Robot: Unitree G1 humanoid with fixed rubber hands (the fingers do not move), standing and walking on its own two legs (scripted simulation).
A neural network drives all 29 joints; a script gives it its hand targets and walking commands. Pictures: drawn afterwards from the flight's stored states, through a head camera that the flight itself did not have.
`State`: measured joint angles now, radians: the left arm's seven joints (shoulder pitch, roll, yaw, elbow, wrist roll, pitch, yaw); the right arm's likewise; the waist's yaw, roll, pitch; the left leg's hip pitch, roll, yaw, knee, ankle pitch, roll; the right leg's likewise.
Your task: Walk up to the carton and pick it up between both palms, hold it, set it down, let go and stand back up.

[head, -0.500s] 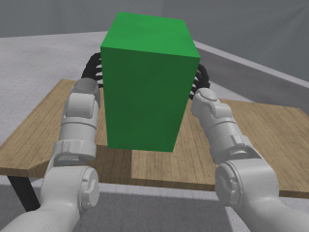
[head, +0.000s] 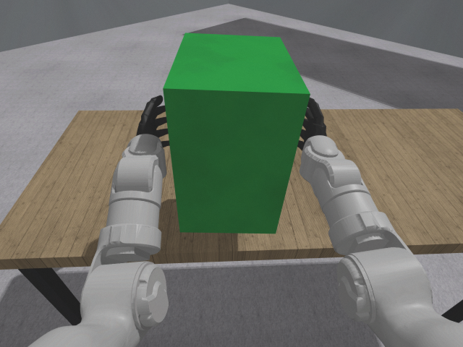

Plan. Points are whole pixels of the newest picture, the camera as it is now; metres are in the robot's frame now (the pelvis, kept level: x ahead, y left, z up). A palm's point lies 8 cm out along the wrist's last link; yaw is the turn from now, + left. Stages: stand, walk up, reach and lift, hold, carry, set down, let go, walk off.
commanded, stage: set down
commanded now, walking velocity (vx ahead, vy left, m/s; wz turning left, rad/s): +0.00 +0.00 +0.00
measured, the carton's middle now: (230, 133) +0.48 +0.00 +0.17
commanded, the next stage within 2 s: none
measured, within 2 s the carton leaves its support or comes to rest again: neither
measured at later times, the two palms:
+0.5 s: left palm (147, 143) +0.41 +0.15 +0.19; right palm (310, 142) +0.40 -0.13 +0.20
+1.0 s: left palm (134, 149) +0.42 +0.17 +0.17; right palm (290, 144) +0.43 -0.11 +0.18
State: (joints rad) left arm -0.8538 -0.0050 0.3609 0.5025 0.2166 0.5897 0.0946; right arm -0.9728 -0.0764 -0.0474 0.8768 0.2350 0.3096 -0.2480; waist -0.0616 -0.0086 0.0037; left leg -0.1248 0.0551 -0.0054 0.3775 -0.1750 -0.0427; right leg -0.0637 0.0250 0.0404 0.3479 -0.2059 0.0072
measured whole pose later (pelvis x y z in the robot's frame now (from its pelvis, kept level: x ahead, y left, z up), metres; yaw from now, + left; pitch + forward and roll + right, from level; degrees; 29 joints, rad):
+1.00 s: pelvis +0.02 -0.01 +0.00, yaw +4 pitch -4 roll +0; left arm -0.91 0.02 0.49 0.85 0.33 0.33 0.03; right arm -0.98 0.06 -0.49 1.09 -0.22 0.08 -0.12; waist -0.05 -0.05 -0.04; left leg -0.10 0.03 -0.08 0.32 -0.16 -0.05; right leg -0.01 0.00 -0.04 0.31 -0.23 0.00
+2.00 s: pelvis +0.01 +0.00 +0.00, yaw -1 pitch +4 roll +0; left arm -0.83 -0.12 0.48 0.82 0.37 0.20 0.11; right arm -0.86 0.04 -0.57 1.00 -0.29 -0.05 -0.03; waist 0.04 -0.02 -0.04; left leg -0.24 0.06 0.01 0.32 -0.15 -0.04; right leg -0.19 0.02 0.05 0.32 -0.18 0.00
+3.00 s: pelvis +0.01 +0.00 +0.00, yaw +0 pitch +2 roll +0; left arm -0.78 -0.20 0.65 0.71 0.49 0.08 0.02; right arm -0.82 0.19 -0.78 0.83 -0.56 -0.09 0.04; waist 0.02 -0.04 0.03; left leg -0.20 0.03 0.01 0.29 -0.13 -0.03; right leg -0.17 0.00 0.04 0.33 -0.20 0.01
